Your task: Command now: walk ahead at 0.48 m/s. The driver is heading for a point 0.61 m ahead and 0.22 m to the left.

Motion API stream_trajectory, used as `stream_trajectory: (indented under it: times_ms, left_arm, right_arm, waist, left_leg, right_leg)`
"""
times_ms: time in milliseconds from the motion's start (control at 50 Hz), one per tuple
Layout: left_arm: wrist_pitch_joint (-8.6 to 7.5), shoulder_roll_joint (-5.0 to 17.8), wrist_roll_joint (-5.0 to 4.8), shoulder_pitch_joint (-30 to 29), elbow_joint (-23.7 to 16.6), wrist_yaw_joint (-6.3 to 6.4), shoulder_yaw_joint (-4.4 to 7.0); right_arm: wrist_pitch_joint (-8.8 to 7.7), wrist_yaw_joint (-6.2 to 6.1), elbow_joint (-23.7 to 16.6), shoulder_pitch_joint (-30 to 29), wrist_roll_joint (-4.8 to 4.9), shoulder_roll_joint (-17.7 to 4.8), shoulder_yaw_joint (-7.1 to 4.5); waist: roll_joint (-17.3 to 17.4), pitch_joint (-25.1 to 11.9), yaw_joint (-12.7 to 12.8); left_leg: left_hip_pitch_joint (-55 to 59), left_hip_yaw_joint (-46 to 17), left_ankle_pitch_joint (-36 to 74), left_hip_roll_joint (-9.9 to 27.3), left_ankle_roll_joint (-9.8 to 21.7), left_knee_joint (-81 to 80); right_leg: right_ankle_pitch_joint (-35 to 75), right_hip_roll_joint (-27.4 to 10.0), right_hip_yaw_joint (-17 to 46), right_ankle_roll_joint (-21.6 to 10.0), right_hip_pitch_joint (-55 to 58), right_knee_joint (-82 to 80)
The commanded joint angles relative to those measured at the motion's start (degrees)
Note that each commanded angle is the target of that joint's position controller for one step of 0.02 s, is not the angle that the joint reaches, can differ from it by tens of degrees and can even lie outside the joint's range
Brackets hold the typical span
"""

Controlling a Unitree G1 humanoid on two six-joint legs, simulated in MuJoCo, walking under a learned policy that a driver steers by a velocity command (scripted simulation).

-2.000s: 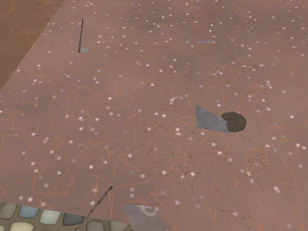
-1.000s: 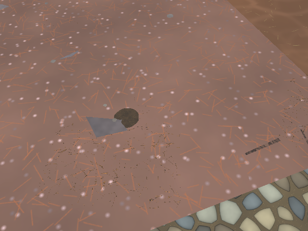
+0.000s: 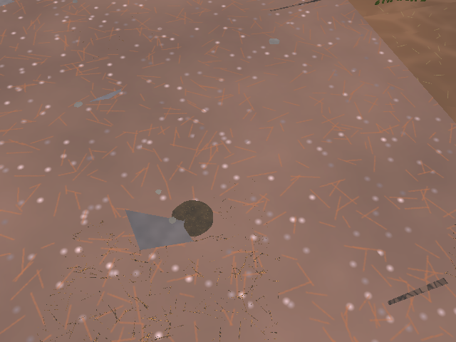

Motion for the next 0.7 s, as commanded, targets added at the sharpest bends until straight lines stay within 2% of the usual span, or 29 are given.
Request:
stream_trajectory:
  times_ms: [20, 40, 80, 140, 200, 260, 300, 380, 420, 440, 460, 480, 500, 520, 540, 560, 580, 600, 620, 640, 700]
  left_arm:
    - [-1.04, 7.48, 0.51, -1.85, -5.16, -0.43, 1.82]
    - [-1.06, 5.77, 0.42, -3.13, -5.25, -0.65, 1.60]
    - [0.31, 4.07, 1.59, -2.01, -4.56, -1.22, 1.37]
    - [1.49, 3.18, 1.59, -5.16, -5.65, -1.84, 1.40]
    - [1.89, 3.50, 1.59, -13.48, -8.43, -2.07, 1.43]
    - [1.56, 2.61, 1.17, -20.39, -10.76, -2.23, 0.96]
    - [1.39, 2.16, 1.04, -24.71, -12.21, -2.21, 0.62]
    - [0.96, 2.96, 0.86, -29.96, -14.72, -1.85, 0.55]
    - [0.34, 3.89, 0.65, -29.89, -15.60, -1.68, 0.76]
    - [-0.06, 4.49, 0.52, -27.39, -15.21, -1.47, 1.00]
    - [-0.50, 5.52, 0.48, -22.50, -13.90, -1.05, 1.51]
    - [-1.18, 7.01, 0.79, -13.55, -11.26, -0.40, 2.30]
    - [-1.83, 10.85, 2.27, -3.67, -9.60, 0.55, 3.53]
    - [-1.47, 16.90, 3.64, -0.06, -10.13, 0.85, 5.11]
    - [-0.51, 13.50, 1.99, -3.14, -10.72, 0.42, 4.62]
    - [-0.39, 9.11, 1.31, -8.39, -11.36, 0.28, 3.51]
    - [-0.76, 5.95, 1.11, -11.41, -11.58, 0.10, 2.80]
    - [-1.12, 4.55, 1.13, -12.30, -11.28, 0.26, 2.45]
    - [-1.46, 3.62, 0.85, -12.12, -10.50, 0.54, 2.19]
    - [-1.94, 3.41, 0.72, -11.35, -9.97, 0.58, 2.14]
    - [-3.28, 4.36, 0.12, -8.64, -8.71, 0.48, 2.56]
  right_arm:
    - [0.21, -0.20, 2.10, 12.35, 1.55, -8.68, -2.76]
    - [-0.33, -0.07, 2.38, 10.42, 1.27, -6.23, -2.06]
    - [-1.34, -0.33, 3.99, 10.84, 1.14, -4.10, -1.28]
    - [-2.54, -0.33, 6.42, 15.35, 1.45, -4.92, -1.37]
    - [-2.53, -0.45, 7.92, 19.05, 1.56, -5.04, -1.20]
    - [-2.47, -0.58, 9.07, 21.94, 1.65, -4.70, -0.84]
    - [-2.42, -0.84, 10.08, 24.75, 1.65, -4.63, -0.66]
    - [-1.76, -1.57, 11.25, 27.86, 1.00, -5.67, -0.74]
    - [-1.44, -1.97, 11.22, 27.11, 0.64, -6.53, -1.03]
    - [-1.34, -2.08, 10.95, 25.76, 0.52, -6.98, -1.19]
    - [-1.34, -2.00, 10.69, 24.58, 0.53, -7.62, -1.41]
    - [-1.34, -1.67, 10.46, 23.44, 0.92, -7.69, -1.45]
    - [-1.59, -1.37, 8.81, 22.55, 1.69, -6.10, -1.06]
    - [-1.37, -1.29, 6.71, 28.27, 4.12, 0.89, 0.22]
    - [-0.79, -1.85, 7.35, 27.22, 2.69, -5.40, -1.42]
    - [-0.42, -1.76, 6.94, 23.64, 2.08, -6.10, -2.09]
    - [-0.36, -1.34, 6.52, 21.05, 1.85, -4.39, -1.84]
    - [0.13, -0.90, 6.41, 19.86, 1.32, -3.44, -1.99]
    - [0.97, -0.35, 6.12, 19.94, 0.49, -3.02, -2.12]
    - [1.79, 0.12, 6.05, 20.14, 0.23, -2.08, -2.10]
    - [3.06, 1.06, 3.75, 15.71, 0.14, -1.22, -2.07]
  waist:
    - [4.47, -5.36, -5.28]
    - [3.08, -2.39, -3.55]
    - [4.03, -1.74, -1.00]
    - [3.64, -1.04, -0.57]
    - [3.08, 1.38, -2.12]
    - [3.07, 2.03, -3.73]
    - [3.40, 2.22, -5.19]
    - [3.97, 2.03, -6.70]
    - [4.58, 1.61, -5.78]
    - [5.01, 0.71, -4.21]
    - [5.50, -1.63, -2.11]
    - [3.95, -6.46, 1.82]
    - [0.73, -13.62, 5.42]
    - [-11.55, -22.67, 2.99]
    - [-7.40, -22.39, 2.32]
    - [-3.25, -12.93, -0.06]
    - [-1.33, -7.41, -0.89]
    - [-2.35, -4.62, -1.91]
    - [-3.83, -3.15, -3.25]
    - [-4.11, -3.10, -3.95]
    - [-3.47, -2.14, -4.56]
  left_leg:
    - [26.54, -33.98, -19.58, 20.85, 9.78, -23.01]
    - [20.58, -27.68, -12.79, 17.86, 8.06, -24.75]
    - [14.78, -19.90, -2.79, 14.19, 6.17, -26.12]
    - [14.80, -15.23, 4.40, 13.05, 6.84, -27.87]
    - [17.43, -12.69, 6.27, 11.93, 6.63, -29.76]
    - [19.60, -9.72, 12.67, 10.43, 5.48, -29.21]
    - [21.30, -10.07, 16.61, 10.32, 5.14, -28.15]
    - [29.00, -12.72, 24.50, 12.03, 6.10, -23.63]
    - [31.30, -14.12, 29.23, 12.99, 5.94, -20.63]
    - [30.87, -13.98, 33.58, 12.79, 5.13, -17.99]
    - [29.82, -13.69, 39.75, 11.98, 4.23, -12.97]
    - [26.61, -12.01, 39.79, 9.64, 3.08, -3.20]
    - [16.08, -10.40, 25.95, 6.77, 2.07, 11.10]
    - [-4.13, -4.84, -10.94, -2.25, -0.64, 31.41]
    - [-8.90, -9.03, -19.99, -1.53, 0.32, 38.32]
    - [-10.63, -9.91, -15.18, 1.71, 0.52, 38.96]
    - [-9.76, -9.59, -11.34, 3.81, 0.25, 36.73]
    - [-8.20, -9.40, -9.49, 5.15, -0.02, 34.61]
    - [-6.56, -9.13, -8.61, 5.99, -0.60, 33.21]
    - [-5.69, -8.69, -7.79, 6.09, -0.99, 32.96]
    - [-9.68, -7.69, -3.30, 7.03, -1.83, 31.42]
  right_leg:
    - [6.33, -3.06, 2.83, -2.32, -31.55, 23.95]
    - [8.99, -5.12, 2.36, -2.28, -29.11, 20.04]
    - [10.34, -6.72, 2.01, -1.28, -23.77, 15.70]
    - [13.24, -7.27, 0.22, 0.01, -26.34, 12.10]
    - [19.37, -8.23, -1.38, 1.60, -33.10, 5.34]
    - [24.85, -7.26, -3.22, 2.48, -33.44, -4.60]
    - [27.08, -6.09, -4.21, 2.70, -32.20, -9.98]
    - [24.84, -4.23, -4.08, 2.42, -32.78, -15.76]
    - [20.93, -3.32, -3.59, 1.47, -30.50, -18.16]
    - [18.54, -2.32, -3.61, 0.73, -26.03, -20.08]
    - [16.31, -0.56, -4.16, -0.16, -18.77, -21.85]
    - [18.66, -0.05, -4.43, -1.57, -6.67, -25.66]
    - [15.01, -9.23, 4.51, -4.05, 9.00, -26.14]
    - [10.98, -26.90, 29.13, -10.08, 26.01, -28.70]
    - [8.90, -27.45, 37.06, -11.16, 21.69, -33.61]
    - [7.46, -25.06, 27.30, -9.49, 13.37, -34.77]
    - [11.07, -22.29, 19.62, -8.02, 5.83, -37.19]
    - [13.48, -19.75, 13.96, -6.15, 1.07, -38.95]
    - [16.41, -17.87, 9.60, -4.92, -2.44, -40.14]
    - [18.91, -17.30, 6.85, -4.56, -3.69, -40.78]
    - [24.71, -16.97, 0.81, -4.92, -3.58, -42.69]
